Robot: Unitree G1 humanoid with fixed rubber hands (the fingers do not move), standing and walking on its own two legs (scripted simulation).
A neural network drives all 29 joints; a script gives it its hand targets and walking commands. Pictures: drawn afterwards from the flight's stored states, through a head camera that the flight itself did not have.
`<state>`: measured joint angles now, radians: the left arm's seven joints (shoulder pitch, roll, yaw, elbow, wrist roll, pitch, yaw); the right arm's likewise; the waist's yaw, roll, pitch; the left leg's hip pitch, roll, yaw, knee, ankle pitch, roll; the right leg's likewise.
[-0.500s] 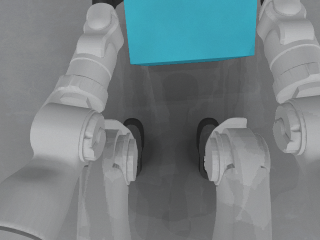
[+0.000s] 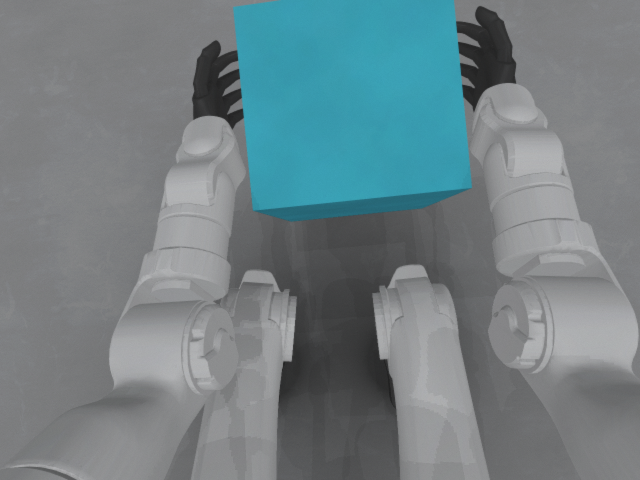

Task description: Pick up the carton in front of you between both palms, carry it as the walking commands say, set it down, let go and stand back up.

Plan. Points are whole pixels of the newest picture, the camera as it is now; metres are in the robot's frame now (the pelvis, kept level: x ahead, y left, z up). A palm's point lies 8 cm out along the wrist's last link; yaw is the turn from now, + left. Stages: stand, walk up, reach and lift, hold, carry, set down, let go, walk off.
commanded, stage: reach and lift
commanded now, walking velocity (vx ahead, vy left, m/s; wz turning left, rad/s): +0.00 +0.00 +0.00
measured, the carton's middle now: (349, 131) +0.51 -0.04 -0.15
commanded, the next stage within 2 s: none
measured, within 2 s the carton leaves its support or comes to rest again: neither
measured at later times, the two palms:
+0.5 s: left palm (135, 81) +0.47 +0.13 +0.07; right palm (571, 47) +0.48 -0.17 +0.08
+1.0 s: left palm out of the picture +0.44 +0.13 +0.24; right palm out of the picture +0.43 -0.17 +0.24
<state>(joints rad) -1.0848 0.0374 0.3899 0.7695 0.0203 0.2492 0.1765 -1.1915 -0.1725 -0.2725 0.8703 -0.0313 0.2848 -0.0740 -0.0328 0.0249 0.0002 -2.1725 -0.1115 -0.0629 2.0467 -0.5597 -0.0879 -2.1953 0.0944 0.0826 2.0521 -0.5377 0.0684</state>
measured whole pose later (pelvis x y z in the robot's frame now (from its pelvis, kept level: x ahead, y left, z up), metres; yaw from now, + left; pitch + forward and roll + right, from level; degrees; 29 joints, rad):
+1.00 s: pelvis +0.07 +0.01 +0.27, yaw -2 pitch +25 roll +0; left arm -0.51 -0.14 0.37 0.62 0.20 0.30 0.09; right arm -0.54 0.08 -0.37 0.65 -0.20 0.30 -0.02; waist -0.02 0.01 -0.24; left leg -1.11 -0.10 -0.13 1.12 -0.44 -0.03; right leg -1.12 0.08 0.13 1.11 -0.42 0.04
